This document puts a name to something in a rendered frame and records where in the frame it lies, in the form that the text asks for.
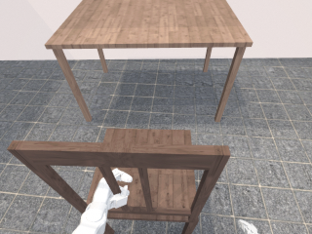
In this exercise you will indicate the robot right hand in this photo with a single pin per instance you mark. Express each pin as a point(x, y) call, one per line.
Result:
point(247, 228)

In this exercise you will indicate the robot left hand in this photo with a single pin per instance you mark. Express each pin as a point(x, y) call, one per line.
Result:
point(104, 194)

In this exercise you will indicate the left robot forearm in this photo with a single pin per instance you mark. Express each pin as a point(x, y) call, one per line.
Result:
point(93, 219)

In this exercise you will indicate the chair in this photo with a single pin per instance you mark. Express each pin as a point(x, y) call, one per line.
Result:
point(160, 162)

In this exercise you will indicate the table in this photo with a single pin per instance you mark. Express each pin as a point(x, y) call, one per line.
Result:
point(148, 24)

